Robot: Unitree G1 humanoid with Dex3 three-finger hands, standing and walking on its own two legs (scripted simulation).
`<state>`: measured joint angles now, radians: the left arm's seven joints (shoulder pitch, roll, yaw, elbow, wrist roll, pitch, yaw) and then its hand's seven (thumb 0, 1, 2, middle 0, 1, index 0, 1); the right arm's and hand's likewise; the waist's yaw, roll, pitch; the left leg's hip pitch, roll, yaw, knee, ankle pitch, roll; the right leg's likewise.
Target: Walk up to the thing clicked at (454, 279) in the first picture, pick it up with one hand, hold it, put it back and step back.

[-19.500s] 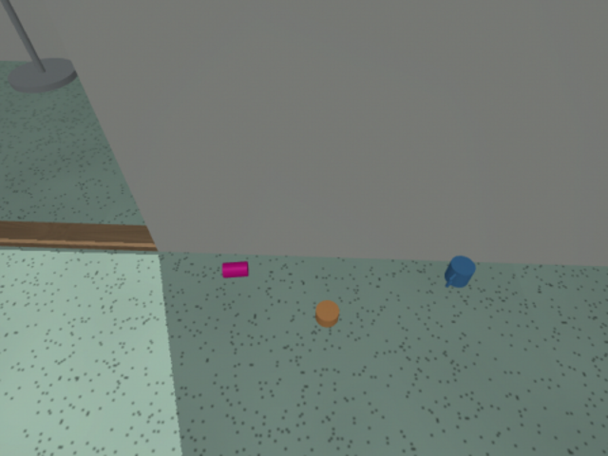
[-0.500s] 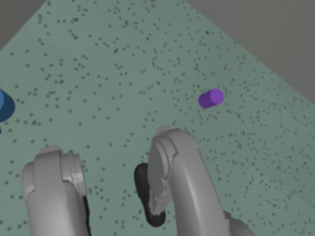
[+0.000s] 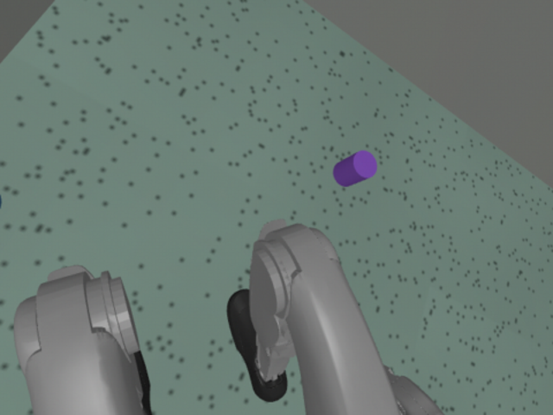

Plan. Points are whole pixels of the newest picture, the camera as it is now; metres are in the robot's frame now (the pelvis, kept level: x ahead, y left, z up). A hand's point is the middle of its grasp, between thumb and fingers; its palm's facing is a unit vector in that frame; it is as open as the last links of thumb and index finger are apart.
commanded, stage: close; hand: left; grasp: from above
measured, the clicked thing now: out of the picture +0.42 +0.33 -0.26
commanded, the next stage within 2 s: settle in 1.16 s
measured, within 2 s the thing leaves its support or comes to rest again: leaves its support in 1.76 s
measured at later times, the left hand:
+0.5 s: hand out of the picture +0.43 +0.33 -0.21, palm faces -0.45 -0.12 -0.88, open 13.3 cm
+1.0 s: hand out of the picture +0.43 +0.33 -0.21, palm faces -0.46 -0.12 -0.88, open 13.0 cm
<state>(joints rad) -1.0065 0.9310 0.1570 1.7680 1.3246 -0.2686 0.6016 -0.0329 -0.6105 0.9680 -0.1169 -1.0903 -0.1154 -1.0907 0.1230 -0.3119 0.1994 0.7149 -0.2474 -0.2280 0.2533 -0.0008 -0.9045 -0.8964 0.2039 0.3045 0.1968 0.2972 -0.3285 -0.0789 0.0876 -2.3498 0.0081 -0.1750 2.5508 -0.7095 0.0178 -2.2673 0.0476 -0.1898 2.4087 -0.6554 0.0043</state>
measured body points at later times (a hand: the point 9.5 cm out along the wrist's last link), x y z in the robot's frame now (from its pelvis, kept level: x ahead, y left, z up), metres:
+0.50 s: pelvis +0.00 +0.00 +0.00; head +0.25 +0.11 +0.36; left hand +0.44 +0.33 -0.16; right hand +0.05 -0.26 -0.06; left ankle +0.07 +0.12 -0.26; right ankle +0.11 -0.11 -0.26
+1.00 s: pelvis +0.00 +0.00 +0.01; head +0.26 +0.10 +0.36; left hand +0.45 +0.33 -0.15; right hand +0.05 -0.26 -0.06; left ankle +0.07 +0.12 -0.26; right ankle +0.11 -0.11 -0.26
